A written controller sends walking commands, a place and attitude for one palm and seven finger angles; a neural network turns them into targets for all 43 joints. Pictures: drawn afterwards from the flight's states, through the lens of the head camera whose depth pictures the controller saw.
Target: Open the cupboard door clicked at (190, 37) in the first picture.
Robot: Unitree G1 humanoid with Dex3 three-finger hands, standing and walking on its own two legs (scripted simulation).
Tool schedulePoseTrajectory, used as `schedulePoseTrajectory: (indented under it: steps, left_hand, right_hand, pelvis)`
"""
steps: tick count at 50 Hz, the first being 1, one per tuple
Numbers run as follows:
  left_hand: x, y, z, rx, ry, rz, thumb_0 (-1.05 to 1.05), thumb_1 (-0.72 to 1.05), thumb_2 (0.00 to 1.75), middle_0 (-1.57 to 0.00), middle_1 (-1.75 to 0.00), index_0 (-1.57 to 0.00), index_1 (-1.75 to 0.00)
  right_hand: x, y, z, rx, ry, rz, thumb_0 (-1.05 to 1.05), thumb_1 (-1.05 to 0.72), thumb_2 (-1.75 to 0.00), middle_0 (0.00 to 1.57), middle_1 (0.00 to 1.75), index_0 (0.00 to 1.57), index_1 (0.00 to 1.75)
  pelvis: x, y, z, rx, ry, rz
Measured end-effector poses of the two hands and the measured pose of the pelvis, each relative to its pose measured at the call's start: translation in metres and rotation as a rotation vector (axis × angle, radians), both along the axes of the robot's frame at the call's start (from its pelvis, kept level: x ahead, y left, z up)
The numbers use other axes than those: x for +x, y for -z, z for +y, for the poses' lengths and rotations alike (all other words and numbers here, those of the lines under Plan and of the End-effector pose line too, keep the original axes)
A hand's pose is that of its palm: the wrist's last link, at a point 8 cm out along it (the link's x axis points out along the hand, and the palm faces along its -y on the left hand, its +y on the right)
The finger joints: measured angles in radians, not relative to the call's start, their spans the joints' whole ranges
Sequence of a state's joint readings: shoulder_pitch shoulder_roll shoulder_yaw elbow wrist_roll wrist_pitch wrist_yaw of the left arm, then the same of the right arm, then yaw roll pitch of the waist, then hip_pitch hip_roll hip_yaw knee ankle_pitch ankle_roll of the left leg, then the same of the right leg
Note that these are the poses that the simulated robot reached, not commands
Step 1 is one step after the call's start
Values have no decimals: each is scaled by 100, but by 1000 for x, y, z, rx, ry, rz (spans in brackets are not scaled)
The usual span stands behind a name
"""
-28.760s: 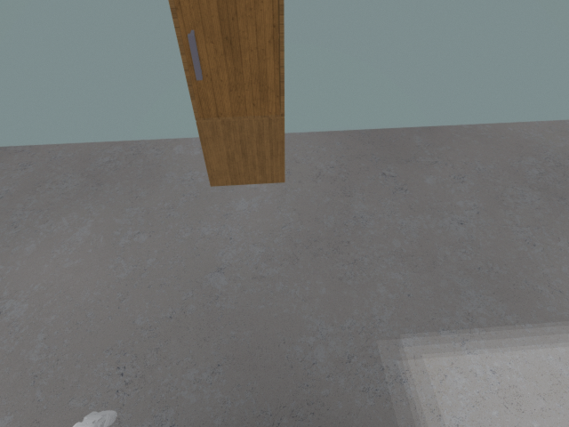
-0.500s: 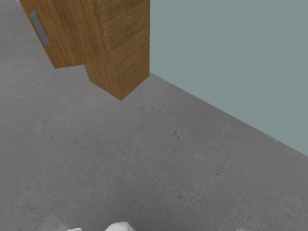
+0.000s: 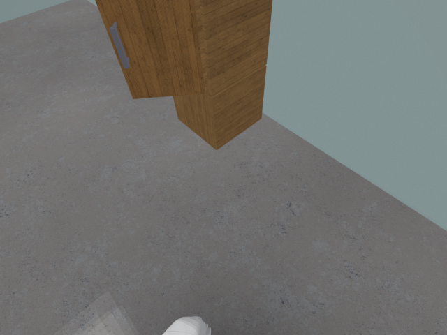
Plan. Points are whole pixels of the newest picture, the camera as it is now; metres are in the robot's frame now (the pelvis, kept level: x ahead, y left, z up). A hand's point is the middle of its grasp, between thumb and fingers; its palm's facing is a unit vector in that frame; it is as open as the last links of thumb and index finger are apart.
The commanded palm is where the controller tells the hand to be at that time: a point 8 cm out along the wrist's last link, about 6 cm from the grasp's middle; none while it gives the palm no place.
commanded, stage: take the last steps up to it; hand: left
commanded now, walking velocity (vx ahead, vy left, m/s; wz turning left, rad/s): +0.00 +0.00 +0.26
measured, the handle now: (121, 45) +1.09 +0.47 -0.07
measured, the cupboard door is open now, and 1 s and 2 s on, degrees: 52 52 52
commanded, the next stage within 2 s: come to a stop and stand still in 1.62 s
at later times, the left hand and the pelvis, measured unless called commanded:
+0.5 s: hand out of the picture +0.11 +0.23 -0.16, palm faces +0.13 -0.97 -0.21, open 7.4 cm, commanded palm none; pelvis +0.06 +0.03 +0.01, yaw +6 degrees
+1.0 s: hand out of the picture +0.14 +0.23 -0.18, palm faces +0.25 -0.96 -0.16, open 7.3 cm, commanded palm none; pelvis +0.23 +0.07 -0.01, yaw +8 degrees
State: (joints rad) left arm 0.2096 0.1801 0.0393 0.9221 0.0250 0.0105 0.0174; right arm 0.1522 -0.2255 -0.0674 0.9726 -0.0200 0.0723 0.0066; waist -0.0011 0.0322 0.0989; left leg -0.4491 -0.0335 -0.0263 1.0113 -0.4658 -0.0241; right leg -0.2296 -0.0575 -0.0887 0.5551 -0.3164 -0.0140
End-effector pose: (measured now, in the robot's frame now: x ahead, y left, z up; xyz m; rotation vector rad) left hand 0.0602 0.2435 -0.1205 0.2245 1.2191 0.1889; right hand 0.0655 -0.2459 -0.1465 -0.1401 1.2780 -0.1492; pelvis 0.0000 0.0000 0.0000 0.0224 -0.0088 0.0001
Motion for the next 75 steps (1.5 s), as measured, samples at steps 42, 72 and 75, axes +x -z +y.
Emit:
schedulePoseTrajectory:
  steps: [42, 72, 75]
  left_hand:
    - [77, 7, 13, -81, -217, 75, 0, 95, 90, -20, -30, -21, -30]
    - [365, 6, 82, -58, -115, -79, 0, 92, 90, -20, -29, -20, -30]
    - [364, 6, 87, -64, -149, -23, 0, 94, 90, -20, -30, -20, -30]
  right_hand:
    - [158, -15, 44, 9, -147, 54, 1, -91, -90, 20, 29, 20, 30]
    - [321, 4, 102, 13, -82, 181, 1, -91, -90, 20, 29, 20, 30]
    - [364, -7, 111, 10, -91, 120, 1, -91, -90, 20, 29, 20, 30]
  pelvis:
    - [167, -11, 25, -8, -156, 3]
    - [384, 0, 89, -12, -122, -11]
    - [406, -7, 94, -15, -126, -2]
